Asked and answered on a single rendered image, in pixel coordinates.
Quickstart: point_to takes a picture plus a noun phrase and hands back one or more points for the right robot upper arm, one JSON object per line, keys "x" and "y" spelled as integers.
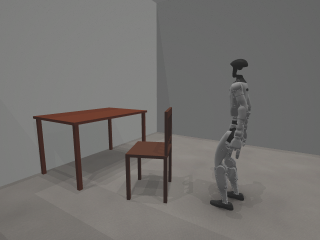
{"x": 249, "y": 102}

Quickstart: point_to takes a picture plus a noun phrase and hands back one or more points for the robot left hand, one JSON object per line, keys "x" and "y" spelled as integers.
{"x": 237, "y": 145}

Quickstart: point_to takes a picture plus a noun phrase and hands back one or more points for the robot right hand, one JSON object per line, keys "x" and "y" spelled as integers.
{"x": 244, "y": 137}

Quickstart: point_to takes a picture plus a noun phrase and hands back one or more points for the table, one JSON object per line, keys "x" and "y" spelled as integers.
{"x": 77, "y": 118}

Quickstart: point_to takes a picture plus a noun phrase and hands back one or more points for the robot left forearm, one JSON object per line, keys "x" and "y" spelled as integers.
{"x": 241, "y": 118}

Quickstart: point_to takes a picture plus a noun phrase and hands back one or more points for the robot right forearm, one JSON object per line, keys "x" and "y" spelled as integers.
{"x": 246, "y": 121}

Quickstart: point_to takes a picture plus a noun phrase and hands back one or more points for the robot torso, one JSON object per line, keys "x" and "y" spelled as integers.
{"x": 234, "y": 105}

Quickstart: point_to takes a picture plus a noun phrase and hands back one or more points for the left robot thigh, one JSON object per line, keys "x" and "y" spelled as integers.
{"x": 223, "y": 149}

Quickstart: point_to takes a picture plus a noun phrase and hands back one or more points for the chair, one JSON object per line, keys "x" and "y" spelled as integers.
{"x": 153, "y": 150}

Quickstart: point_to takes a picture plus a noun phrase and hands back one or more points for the left robot upper arm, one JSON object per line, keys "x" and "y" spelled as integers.
{"x": 237, "y": 89}

